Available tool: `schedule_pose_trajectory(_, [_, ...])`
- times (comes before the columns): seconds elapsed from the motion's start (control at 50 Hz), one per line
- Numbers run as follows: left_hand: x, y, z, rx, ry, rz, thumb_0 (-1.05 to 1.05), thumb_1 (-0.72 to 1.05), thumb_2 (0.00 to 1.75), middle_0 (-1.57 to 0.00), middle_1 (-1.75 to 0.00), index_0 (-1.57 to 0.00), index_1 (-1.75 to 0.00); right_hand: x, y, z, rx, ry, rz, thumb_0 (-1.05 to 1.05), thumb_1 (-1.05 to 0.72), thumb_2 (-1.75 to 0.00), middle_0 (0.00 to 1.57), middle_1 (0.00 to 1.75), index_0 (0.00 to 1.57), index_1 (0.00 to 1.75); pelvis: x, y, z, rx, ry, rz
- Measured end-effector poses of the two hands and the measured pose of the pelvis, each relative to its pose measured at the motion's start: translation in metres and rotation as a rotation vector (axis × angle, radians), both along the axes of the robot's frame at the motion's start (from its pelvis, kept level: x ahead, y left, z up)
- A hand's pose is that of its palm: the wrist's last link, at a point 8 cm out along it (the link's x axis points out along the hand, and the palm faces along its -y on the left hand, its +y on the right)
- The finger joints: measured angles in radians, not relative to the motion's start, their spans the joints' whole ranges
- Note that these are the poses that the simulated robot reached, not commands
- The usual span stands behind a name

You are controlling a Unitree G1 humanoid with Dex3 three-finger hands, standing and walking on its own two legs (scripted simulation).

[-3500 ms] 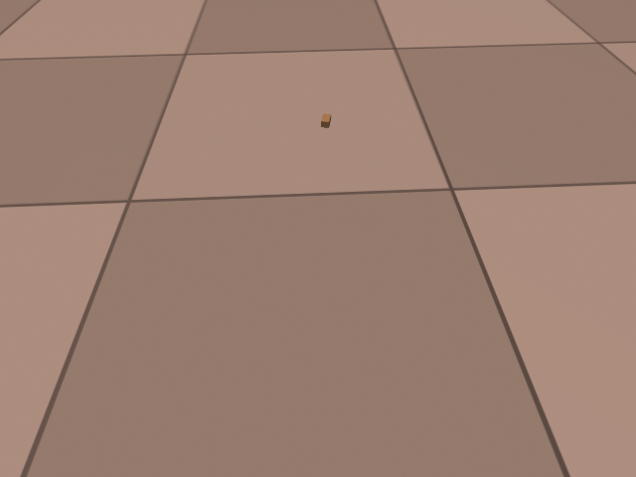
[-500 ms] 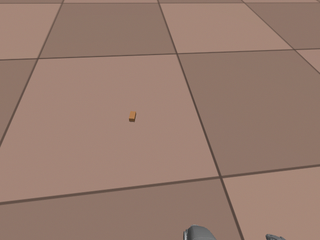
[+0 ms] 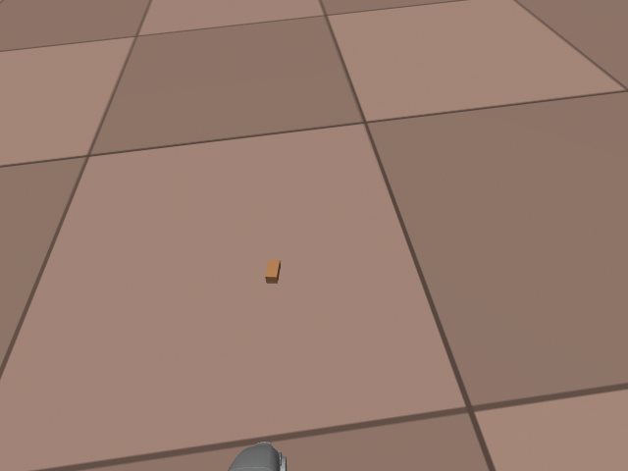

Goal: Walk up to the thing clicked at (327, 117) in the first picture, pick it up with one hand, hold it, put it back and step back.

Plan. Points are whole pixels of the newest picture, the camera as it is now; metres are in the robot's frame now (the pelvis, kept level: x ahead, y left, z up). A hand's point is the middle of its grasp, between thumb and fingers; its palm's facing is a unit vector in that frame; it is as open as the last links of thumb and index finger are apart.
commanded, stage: walk up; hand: left
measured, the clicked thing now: (273, 270) +0.92 +0.23 -0.76
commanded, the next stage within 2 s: none
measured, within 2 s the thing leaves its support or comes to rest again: neither
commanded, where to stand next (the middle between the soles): +0.52 +0.07 m, yaw -1 degrees
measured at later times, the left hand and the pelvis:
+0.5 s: hand (138, 396) +0.25 +0.31 -0.15, palm faces -0.08 -0.94 -0.35, open 7.4 cm; pelvis +0.19 +0.04 +0.00, yaw -1 degrees
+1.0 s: hand (145, 323) +0.39 +0.35 -0.17, palm faces -0.03 -0.92 -0.39, open 7.4 cm; pelvis +0.36 +0.07 -0.02, yaw -1 degrees
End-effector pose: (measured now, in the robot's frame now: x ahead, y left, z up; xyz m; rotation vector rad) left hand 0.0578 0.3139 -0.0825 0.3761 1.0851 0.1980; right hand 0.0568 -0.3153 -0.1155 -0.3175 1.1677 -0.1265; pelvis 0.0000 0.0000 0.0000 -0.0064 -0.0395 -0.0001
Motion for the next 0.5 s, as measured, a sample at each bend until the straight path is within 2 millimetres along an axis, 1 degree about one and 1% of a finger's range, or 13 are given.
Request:
schedule_pose_trajectory(0.06, [0.007, 0.014, -0.008, -0.007, 0.028, 0.028, 0.01, 0.90, 0.90, -0.21, -0.30, -0.21, -0.30, 0.032, 0.006, 0.005, -0.020, -0.001, 0.022, 0.00, -0.90, -0.90, 0.20, 0.29, 0.20, 0.30, 0.024, 0.008, -0.002, -0.014, 0.002, 0.007])
schedule_pose_trajectory(0.12, [0.017, 0.032, -0.022, -0.018, 0.062, 0.054, 0.01, 0.90, 0.90, -0.21, -0.30, -0.21, -0.30, 0.068, 0.016, 0.009, -0.048, -0.015, 0.037, 0.00, -0.90, -0.90, 0.20, 0.29, 0.20, 0.30, 0.053, 0.021, -0.009, -0.028, 0.004, 0.013])
schedule_pose_trajectory(0.18, [0.034, 0.050, -0.041, -0.021, 0.107, 0.066, 0.01, 0.90, 0.90, -0.21, -0.30, -0.21, -0.30, 0.103, 0.028, 0.012, -0.083, -0.062, 0.039, 0.00, -0.90, -0.90, 0.20, 0.29, 0.20, 0.30, 0.080, 0.035, -0.019, -0.005, -0.003, 0.010])
schedule_pose_trajectory(0.22, [0.050, 0.055, -0.046, -0.027, 0.134, 0.065, 0.01, 0.90, 0.90, -0.21, -0.30, -0.21, -0.30, 0.118, 0.036, 0.017, -0.088, -0.101, 0.024, 0.00, -0.90, -0.90, 0.20, 0.29, 0.20, 0.30, 0.094, 0.042, -0.018, -0.010, -0.009, 0.008])
schedule_pose_trajectory(0.3, [0.091, 0.057, -0.043, -0.048, 0.125, 0.041, 0.01, 0.90, 0.90, -0.21, -0.30, -0.21, -0.30, 0.135, 0.047, 0.029, -0.088, -0.105, 0.002, 0.00, -0.90, -0.90, 0.20, 0.30, 0.20, 0.30, 0.121, 0.047, -0.008, -0.005, -0.013, 0.002])
schedule_pose_trajectory(0.36, [0.120, 0.055, -0.038, -0.062, 0.113, 0.021, 0.01, 0.90, 0.90, -0.21, -0.30, -0.21, -0.30, 0.145, 0.050, 0.031, -0.086, -0.080, -0.006, 0.00, -0.90, -0.90, 0.20, 0.30, 0.20, 0.30, 0.142, 0.048, -0.004, 0.003, -0.011, -0.004])
schedule_pose_trajectory(0.44, [0.159, 0.050, -0.031, -0.061, 0.114, -0.006, 0.01, 0.90, 0.90, -0.21, -0.30, -0.21, -0.30, 0.158, 0.046, 0.026, -0.073, -0.050, -0.023, 0.00, -0.90, -0.90, 0.20, 0.30, 0.20, 0.30, 0.171, 0.047, -0.002, 0.010, -0.006, -0.011])
schedule_pose_trajectory(0.5, [0.191, 0.044, -0.026, -0.045, 0.102, -0.019, 0.01, 0.90, 0.90, -0.21, -0.30, -0.21, -0.30, 0.170, 0.038, 0.016, -0.059, -0.022, -0.040, 0.00, -0.90, -0.90, 0.20, 0.30, 0.20, 0.30, 0.195, 0.041, -0.004, 0.018, -0.003, -0.013])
